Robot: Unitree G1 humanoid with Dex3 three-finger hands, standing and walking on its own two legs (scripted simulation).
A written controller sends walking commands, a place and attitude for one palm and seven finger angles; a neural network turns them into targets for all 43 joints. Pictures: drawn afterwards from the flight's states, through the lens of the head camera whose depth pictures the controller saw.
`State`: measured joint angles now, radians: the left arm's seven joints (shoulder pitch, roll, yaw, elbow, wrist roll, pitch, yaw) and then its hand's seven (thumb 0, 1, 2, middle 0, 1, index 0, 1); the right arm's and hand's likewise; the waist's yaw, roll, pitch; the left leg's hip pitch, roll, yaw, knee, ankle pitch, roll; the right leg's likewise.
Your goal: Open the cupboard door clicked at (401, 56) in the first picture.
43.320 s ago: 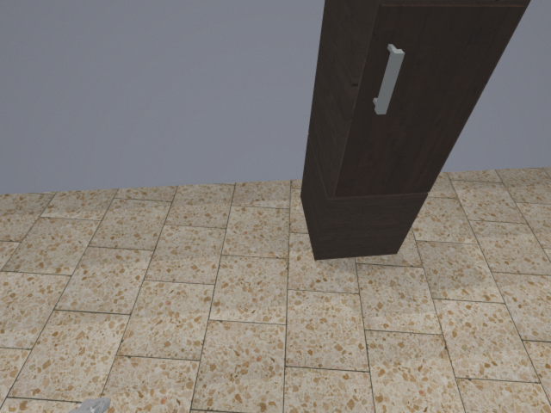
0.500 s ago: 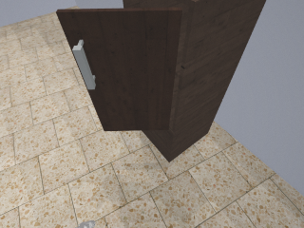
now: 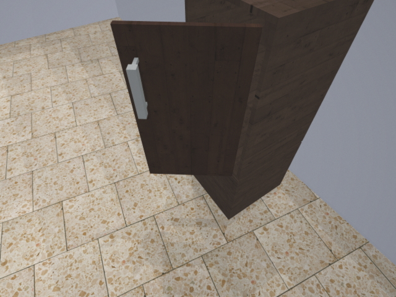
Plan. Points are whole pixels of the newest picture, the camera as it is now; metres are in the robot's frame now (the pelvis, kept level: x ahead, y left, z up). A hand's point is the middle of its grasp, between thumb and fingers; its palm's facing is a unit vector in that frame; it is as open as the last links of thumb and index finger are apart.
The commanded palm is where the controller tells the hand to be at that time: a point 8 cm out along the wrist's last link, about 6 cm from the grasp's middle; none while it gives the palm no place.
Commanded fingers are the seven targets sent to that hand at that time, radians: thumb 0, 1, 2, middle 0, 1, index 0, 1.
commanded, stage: come to a stop and stand still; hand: left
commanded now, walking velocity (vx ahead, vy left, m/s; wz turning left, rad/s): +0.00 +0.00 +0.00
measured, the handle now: (139, 89) +0.58 +0.21 +0.09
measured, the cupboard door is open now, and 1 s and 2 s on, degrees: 54 54 54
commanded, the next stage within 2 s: look again from close up in 0.14 s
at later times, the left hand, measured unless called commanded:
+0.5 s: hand out of the picture +0.04 +0.18 -0.18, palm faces -0.01 -0.97 -0.22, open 7.4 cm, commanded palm none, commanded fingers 0.00 0.90 0.90 -0.20 -0.30 -0.20 -0.30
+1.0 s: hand (118, 253) +0.20 +0.18 -0.02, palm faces +0.27 -0.95 -0.13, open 7.6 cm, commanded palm +0.12 +0.22 -0.05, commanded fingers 0.00 0.67 0.80 -0.22 -0.45 -0.22 -0.45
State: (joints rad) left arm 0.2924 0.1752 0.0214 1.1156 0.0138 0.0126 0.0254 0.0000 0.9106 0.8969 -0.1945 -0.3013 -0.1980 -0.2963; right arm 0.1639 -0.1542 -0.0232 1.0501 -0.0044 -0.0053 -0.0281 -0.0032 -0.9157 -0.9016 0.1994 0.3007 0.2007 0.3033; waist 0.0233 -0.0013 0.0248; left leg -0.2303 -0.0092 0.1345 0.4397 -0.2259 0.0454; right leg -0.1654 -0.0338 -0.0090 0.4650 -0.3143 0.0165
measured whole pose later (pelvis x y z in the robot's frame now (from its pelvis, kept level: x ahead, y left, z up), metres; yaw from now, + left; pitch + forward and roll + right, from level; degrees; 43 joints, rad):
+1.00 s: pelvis +0.01 -0.02 -0.01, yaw +3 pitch +2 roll +2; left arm 0.39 0.16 0.07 0.13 -0.14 -0.09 0.08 0.01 0.85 0.87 -0.20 -0.34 -0.20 -0.33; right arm 0.28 -0.21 -0.02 0.83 0.03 -0.23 -0.06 0.01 -0.90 -0.90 0.20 0.30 0.20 0.30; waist -0.02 0.00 -0.05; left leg -0.32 -0.01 0.09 0.56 -0.28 0.02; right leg -0.24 -0.04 -0.06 0.60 -0.41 -0.01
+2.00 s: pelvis -0.03 +0.00 -0.03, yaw +3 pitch +6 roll -2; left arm 0.12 0.35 0.34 0.12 -0.34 -0.24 -0.40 -0.01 -0.28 0.39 -0.28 -1.06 -0.29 -1.05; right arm 0.25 -0.26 0.03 0.58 0.04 -0.26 -0.08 0.01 -0.90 -0.90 0.20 0.30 0.20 0.30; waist 0.02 0.01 -0.07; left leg -0.57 0.02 0.05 0.81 -0.34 0.05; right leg -0.43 -0.01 -0.08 0.75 -0.42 0.01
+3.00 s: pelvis -0.03 -0.04 -0.01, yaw +4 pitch +2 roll -1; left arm -0.10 0.43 0.43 0.36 -0.36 -0.07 -0.51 -0.02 -0.50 0.30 -0.30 -1.20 -0.30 -1.20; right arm 0.26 -0.28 0.06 0.60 0.07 -0.22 -0.11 0.01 -0.90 -0.90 0.20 0.30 0.20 0.30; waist 0.03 0.05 -0.04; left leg -0.41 0.05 0.03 0.64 -0.26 0.00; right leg -0.29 0.02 -0.10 0.61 -0.36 -0.04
